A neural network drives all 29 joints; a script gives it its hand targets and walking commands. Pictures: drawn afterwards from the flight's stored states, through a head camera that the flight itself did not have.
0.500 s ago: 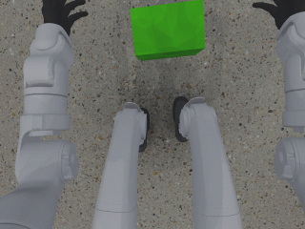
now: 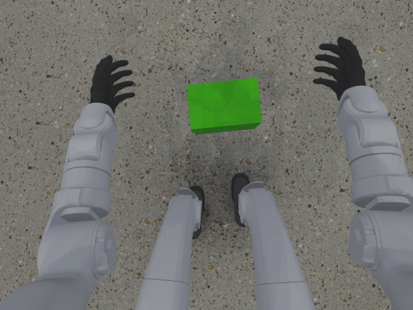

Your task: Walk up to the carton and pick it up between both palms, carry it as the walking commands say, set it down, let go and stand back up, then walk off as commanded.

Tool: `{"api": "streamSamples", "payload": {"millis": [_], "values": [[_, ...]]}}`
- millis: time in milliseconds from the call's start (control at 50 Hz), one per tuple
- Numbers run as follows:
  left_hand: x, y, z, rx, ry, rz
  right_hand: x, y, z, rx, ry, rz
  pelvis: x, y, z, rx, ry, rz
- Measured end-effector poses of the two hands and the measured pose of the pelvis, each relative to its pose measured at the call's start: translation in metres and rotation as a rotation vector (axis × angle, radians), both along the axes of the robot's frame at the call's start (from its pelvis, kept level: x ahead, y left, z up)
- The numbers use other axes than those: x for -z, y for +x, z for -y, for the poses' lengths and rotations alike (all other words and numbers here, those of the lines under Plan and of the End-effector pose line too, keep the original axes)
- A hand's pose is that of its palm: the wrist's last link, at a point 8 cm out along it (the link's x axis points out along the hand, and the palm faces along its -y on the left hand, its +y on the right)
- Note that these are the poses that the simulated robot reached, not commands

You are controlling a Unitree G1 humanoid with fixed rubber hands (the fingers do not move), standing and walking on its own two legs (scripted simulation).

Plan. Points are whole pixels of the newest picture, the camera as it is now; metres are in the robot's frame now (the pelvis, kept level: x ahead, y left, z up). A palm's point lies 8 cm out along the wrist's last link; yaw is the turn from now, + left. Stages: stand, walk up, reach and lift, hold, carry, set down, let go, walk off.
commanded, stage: let go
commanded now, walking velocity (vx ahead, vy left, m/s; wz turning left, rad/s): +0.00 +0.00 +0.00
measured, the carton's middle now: (223, 109) +0.51 -0.02 -0.56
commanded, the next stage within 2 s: stand in 1.14 s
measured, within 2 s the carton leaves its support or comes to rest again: neither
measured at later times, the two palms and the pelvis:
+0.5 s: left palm (49, 164) +0.34 +0.23 +0.01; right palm (403, 167) +0.32 -0.23 +0.01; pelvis +0.10 +0.01 +0.09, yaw -1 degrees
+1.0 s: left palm out of the picture +0.28 +0.26 +0.05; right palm (409, 222) +0.27 -0.20 +0.05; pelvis +0.11 +0.03 +0.11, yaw -2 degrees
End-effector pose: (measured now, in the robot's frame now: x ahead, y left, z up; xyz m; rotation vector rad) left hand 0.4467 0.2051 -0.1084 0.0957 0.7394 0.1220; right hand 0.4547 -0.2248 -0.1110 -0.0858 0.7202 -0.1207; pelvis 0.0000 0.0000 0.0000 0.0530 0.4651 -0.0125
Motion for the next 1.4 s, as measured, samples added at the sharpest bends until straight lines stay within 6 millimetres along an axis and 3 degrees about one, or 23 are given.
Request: {"api": "streamSamples", "payload": {"millis": [80, 180, 280, 400, 560, 720, 840, 1020, 1140, 1240, 1400], "values": [[-0.011, -0.008, 0.000, 0.051, 0.042, -0.014, -0.007, -0.011, 0.001, -0.008, -0.021, -0.016, -0.008, 0.011, -0.001, -0.003, -0.001, -0.018], [-0.031, -0.038, -0.002, 0.115, 0.088, -0.057, -0.025, -0.048, 0.002, -0.043, -0.043, -0.051, -0.031, 0.029, -0.002, 0.008, -0.005, 0.015], [-0.057, -0.065, -0.003, 0.125, 0.070, -0.098, -0.055, -0.083, 0.007, -0.025, -0.044, -0.080, -0.053, 0.054, -0.003, 0.015, -0.013, 0.034], [-0.097, -0.083, -0.010, 0.127, 0.068, -0.067, -0.094, -0.111, 0.008, -0.028, -0.045, -0.062, -0.078, 0.079, -0.004, 0.014, -0.029, 0.124], [-0.127, -0.126, -0.027, 0.104, 0.076, -0.080, -0.128, -0.147, -0.004, -0.064, -0.050, -0.077, -0.101, 0.107, -0.006, 0.003, -0.045, 0.256], [-0.149, -0.167, -0.038, 0.093, 0.070, -0.076, -0.152, -0.177, -0.017, -0.090, -0.059, -0.084, -0.115, 0.122, -0.014, -0.004, -0.059, 0.406], [-0.151, -0.181, -0.050, 0.085, 0.057, -0.100, -0.157, -0.186, -0.018, -0.080, -0.069, -0.091, -0.116, 0.121, -0.022, 0.003, -0.070, 0.505], [-0.160, -0.170, -0.056, 0.103, 0.070, -0.064, -0.157, -0.190, -0.025, -0.068, -0.060, -0.085, -0.115, 0.114, -0.033, 0.019, -0.080, 0.587], [-0.158, -0.175, -0.057, 0.094, 0.087, -0.085, -0.153, -0.200, -0.027, -0.048, -0.055, -0.091, -0.114, 0.110, -0.037, 0.027, -0.082, 0.591], [-0.145, -0.191, -0.078, 0.059, 0.143, -0.111, -0.142, -0.220, -0.002, 0.000, -0.132, -0.136, -0.113, 0.116, -0.037, 0.014, -0.072, 0.542], [-0.140, -0.221, -0.109, 0.002, 0.201, -0.159, -0.142, -0.251, 0.037, 0.072, -0.218, -0.178, -0.116, 0.119, -0.035, 0.013, -0.067, 0.525]]}}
